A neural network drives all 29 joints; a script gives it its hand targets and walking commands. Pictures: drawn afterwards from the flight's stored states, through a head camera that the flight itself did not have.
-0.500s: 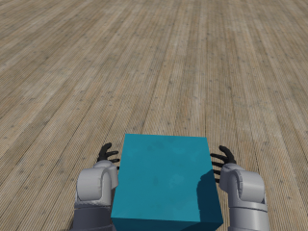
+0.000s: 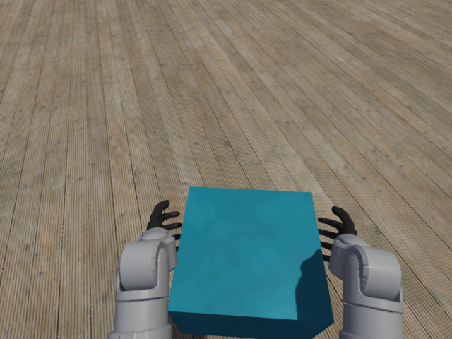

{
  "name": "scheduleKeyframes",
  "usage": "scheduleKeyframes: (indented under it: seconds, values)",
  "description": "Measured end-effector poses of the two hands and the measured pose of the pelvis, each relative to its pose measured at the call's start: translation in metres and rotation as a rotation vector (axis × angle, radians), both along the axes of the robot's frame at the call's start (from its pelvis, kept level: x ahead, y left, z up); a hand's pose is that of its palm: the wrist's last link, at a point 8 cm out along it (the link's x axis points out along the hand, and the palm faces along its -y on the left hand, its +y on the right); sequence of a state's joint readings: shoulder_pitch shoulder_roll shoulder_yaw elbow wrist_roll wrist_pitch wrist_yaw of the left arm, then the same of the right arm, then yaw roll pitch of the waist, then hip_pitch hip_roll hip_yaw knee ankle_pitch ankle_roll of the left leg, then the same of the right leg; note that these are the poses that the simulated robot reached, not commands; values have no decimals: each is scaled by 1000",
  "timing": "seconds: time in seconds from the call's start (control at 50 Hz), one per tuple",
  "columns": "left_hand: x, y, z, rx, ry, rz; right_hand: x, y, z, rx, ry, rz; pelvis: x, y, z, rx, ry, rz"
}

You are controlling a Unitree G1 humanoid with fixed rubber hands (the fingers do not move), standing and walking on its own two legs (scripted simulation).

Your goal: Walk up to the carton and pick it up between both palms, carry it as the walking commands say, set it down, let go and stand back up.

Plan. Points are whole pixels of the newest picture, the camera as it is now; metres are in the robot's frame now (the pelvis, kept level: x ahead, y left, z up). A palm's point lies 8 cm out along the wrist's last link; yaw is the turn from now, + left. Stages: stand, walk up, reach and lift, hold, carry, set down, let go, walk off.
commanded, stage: carry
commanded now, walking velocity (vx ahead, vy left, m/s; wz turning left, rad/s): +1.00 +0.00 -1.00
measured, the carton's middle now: (246, 262) +0.29 -0.01 -0.03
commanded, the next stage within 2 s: none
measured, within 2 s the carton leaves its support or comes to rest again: neither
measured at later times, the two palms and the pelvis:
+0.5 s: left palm (290, 98) +0.71 -0.13 +0.05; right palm (416, 139) +0.54 -0.39 +0.05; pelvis +0.37 -0.11 -0.02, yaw -29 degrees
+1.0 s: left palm (419, 49) +0.99 -0.60 +0.05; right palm out of the picture +0.72 -0.73 +0.05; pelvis +0.72 -0.41 -0.04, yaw -59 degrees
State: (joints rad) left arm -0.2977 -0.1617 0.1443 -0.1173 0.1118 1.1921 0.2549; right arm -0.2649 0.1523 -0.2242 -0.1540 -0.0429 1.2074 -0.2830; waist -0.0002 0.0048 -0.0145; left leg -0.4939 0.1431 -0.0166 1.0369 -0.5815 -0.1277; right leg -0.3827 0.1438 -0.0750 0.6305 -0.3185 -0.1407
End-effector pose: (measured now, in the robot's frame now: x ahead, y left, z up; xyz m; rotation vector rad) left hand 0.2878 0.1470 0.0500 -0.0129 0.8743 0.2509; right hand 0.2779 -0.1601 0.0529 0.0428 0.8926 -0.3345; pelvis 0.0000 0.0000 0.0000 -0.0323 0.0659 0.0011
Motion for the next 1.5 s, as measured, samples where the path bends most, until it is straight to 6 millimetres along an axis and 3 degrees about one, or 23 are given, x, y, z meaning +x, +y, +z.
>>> scheduleKeyframes:
  seconds: [0.12,0.22,0.32,0.44,0.58,0.66,0.72,0.8,0.88,1.0,1.06,1.18,1.24,1.3,1.4,1.5]
  values:
    - [99,-13,3,-21,-17,-50,79,-11,6,-16,-20,-52,89,9,3,64,1,-176]
    - [195,-57,28,4,-74,-166,133,-48,13,-7,-73,-154,163,6,7,70,18,-311]
    - [289,-139,35,-30,-111,-324,173,-112,17,-25,-111,-326,238,-18,2,49,24,-407]
    - [382,-244,10,-83,-136,-455,234,-200,5,-55,-141,-479,334,-86,-26,-33,-15,-458]
    - [469,-317,-9,-14,3,-545,309,-266,-6,-1,-4,-565,430,-140,-6,-21,36,-554]
    - [530,-362,-11,-29,26,-568,359,-303,-6,-12,19,-588,492,-170,-1,34,24,-675]
    - [577,-409,-1,-30,-3,-627,390,-338,-2,-21,-9,-635,540,-196,2,60,38,-781]
    - [629,-496,22,-51,-78,-730,412,-397,10,-43,-80,-739,595,-236,5,60,62,-892]
    - [665,-602,28,-117,-137,-878,419,-465,16,-92,-146,-892,648,-291,-6,38,72,-962]
    - [707,-748,-1,-162,-140,-1040,440,-575,2,-146,-146,-1048,716,-406,-41,-29,19,-1021]
    - [728,-795,-17,-117,-84,-1063,460,-618,-12,-91,-95,-1088,741,-443,-38,-37,38,-1056]
    - [771,-864,-39,-35,75,-1067,503,-685,-27,-18,67,-1091,794,-521,-15,-28,45,-1136]
    - [796,-911,-39,-34,81,-1092,523,-724,-27,-12,70,-1113,828,-563,-12,24,18,-1248]
    - [813,-974,-21,-30,27,-1156,533,-767,-20,-17,24,-1165,856,-602,-6,62,14,-1345]
    - [808,-1098,23,-93,-75,-1289,515,-838,2,-55,-94,-1322,890,-672,7,60,63,-1461]
    - [781,-1213,34,-150,-133,-1483,484,-907,19,-130,-139,-1491,904,-759,2,32,34,-1455]
